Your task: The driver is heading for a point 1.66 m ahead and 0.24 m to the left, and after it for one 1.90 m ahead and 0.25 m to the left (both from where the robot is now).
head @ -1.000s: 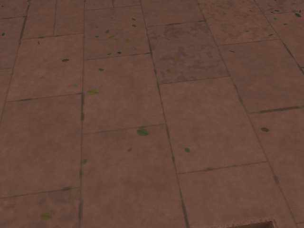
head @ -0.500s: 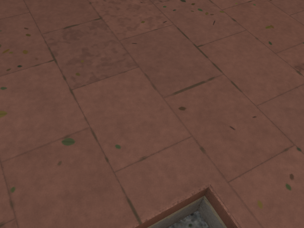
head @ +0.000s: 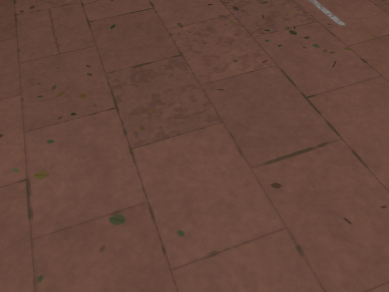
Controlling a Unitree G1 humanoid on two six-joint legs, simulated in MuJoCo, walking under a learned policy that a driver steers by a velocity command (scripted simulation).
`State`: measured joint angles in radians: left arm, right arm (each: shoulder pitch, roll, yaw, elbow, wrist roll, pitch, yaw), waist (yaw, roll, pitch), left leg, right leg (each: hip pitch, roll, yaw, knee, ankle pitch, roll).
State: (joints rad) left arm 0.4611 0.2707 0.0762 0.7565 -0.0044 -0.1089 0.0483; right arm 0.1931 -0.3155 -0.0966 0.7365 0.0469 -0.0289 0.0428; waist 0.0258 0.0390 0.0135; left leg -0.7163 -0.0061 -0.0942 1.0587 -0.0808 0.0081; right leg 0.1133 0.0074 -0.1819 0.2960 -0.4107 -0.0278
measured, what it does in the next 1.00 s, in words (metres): walks ahead, turning left: left foot, then right foot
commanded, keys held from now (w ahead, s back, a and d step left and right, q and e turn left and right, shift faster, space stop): w+q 0.52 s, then w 0.48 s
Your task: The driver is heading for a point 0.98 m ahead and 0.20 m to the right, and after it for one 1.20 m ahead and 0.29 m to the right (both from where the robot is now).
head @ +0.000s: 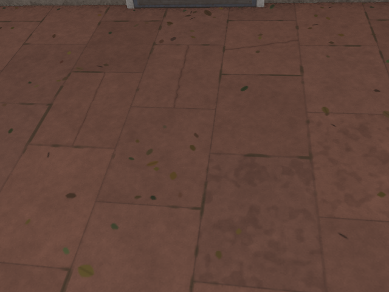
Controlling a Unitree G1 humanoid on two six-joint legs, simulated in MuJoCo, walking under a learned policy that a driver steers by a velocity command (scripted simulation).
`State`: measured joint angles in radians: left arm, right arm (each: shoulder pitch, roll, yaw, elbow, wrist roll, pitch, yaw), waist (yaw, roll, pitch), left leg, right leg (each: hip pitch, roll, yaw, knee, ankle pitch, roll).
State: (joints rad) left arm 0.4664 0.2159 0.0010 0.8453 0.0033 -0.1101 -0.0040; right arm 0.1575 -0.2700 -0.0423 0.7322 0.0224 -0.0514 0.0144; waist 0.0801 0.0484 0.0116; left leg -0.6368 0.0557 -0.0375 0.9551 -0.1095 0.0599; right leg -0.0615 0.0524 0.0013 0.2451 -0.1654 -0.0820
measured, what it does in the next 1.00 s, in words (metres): walks ahead, turning right: left foot, then right foot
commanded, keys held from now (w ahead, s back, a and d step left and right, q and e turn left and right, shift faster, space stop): w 0.20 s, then w+e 0.80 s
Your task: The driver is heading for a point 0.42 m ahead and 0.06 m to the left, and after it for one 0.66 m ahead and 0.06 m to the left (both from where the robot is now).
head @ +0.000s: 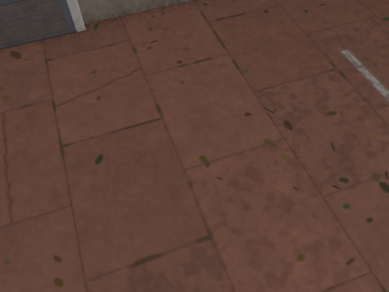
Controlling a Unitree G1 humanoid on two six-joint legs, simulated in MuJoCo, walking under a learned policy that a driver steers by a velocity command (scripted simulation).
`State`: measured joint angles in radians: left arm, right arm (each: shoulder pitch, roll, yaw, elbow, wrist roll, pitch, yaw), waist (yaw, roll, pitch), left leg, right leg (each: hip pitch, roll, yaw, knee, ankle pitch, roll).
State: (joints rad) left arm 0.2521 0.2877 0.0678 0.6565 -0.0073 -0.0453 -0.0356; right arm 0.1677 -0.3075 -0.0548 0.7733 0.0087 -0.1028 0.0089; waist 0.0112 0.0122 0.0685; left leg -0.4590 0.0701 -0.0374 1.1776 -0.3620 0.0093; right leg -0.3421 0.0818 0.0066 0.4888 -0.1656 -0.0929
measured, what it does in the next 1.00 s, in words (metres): walks ahead: left foot, then right foot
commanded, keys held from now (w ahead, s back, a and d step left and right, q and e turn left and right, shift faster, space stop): w+e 0.14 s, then w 0.04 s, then w+q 0.12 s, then q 0.52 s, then no key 0.18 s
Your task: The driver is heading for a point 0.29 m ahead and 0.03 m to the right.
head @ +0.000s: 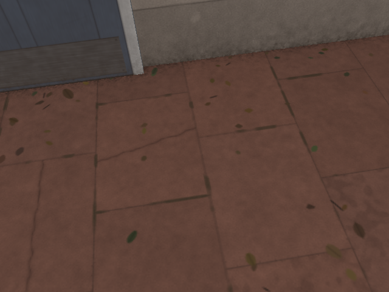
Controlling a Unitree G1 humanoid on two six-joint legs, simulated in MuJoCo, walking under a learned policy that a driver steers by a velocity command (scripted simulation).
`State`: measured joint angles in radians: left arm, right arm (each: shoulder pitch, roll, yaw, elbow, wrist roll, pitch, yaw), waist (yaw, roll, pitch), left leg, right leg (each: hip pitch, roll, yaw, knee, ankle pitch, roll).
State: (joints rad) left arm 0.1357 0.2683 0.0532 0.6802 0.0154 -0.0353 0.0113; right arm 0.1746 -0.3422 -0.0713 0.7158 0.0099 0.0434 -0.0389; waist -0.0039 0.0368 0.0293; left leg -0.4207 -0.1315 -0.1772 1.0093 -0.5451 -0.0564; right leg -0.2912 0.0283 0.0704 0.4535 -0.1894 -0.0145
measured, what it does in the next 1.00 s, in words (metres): steps on the spot: left foot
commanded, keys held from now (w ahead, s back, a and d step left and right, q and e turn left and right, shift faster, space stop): no key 0.42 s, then e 0.46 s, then w+e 0.12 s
